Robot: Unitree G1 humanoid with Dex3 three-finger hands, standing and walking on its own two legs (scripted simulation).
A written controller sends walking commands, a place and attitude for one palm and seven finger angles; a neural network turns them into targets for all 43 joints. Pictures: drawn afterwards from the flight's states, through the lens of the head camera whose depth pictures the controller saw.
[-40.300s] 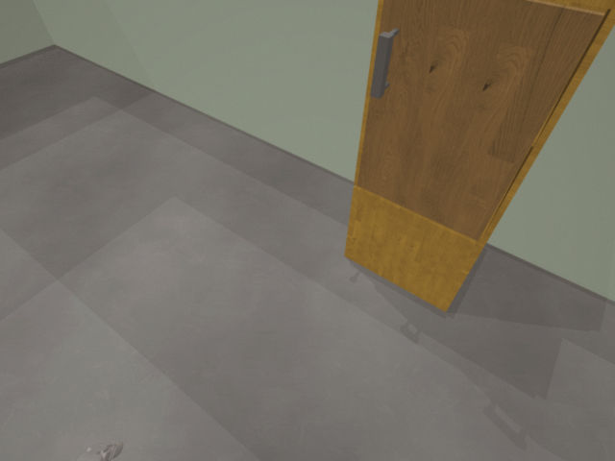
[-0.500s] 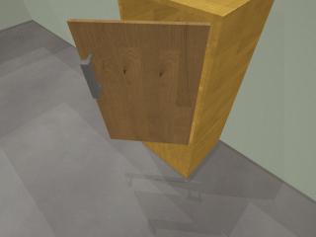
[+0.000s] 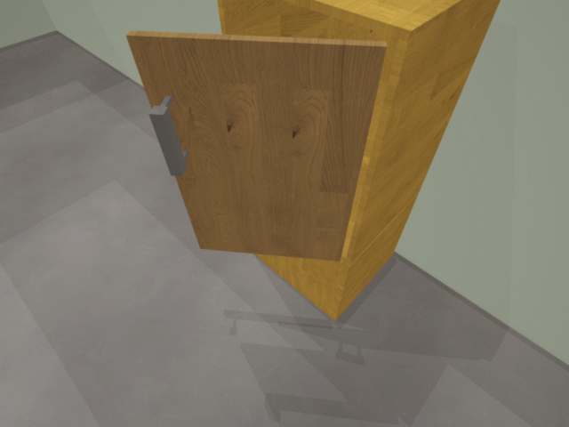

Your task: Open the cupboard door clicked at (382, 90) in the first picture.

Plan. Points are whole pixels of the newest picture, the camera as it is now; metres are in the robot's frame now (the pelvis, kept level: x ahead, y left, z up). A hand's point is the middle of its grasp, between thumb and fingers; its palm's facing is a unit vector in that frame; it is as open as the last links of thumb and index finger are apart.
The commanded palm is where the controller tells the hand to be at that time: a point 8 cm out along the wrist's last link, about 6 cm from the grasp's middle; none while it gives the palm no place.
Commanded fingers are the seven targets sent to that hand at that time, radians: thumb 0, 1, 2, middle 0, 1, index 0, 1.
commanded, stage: shuffle to correct the standing spot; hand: left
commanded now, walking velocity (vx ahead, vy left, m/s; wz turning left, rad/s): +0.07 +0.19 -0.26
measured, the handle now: (173, 136) +0.58 +0.25 +0.07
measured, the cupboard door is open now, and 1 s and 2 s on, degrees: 37 37 37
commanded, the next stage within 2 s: come to a stop and stand still in 0.26 s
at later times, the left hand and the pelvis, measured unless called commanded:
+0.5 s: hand out of the picture +0.06 +0.24 -0.18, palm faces +0.02 -0.97 -0.25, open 7.4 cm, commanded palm none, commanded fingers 0.00 0.90 0.90 -0.20 -0.30 -0.20 -0.30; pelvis +0.02 +0.05 -0.01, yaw -1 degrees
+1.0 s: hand out of the picture +0.07 +0.25 -0.16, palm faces +0.01 -0.95 -0.31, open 7.4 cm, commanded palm none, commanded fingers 0.00 0.90 0.90 -0.20 -0.30 -0.20 -0.30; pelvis -0.02 +0.03 -0.01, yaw +0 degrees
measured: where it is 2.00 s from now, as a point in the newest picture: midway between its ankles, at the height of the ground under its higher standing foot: outside the picture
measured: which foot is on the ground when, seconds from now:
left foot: down 0.00-1.00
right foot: down 0.00-1.00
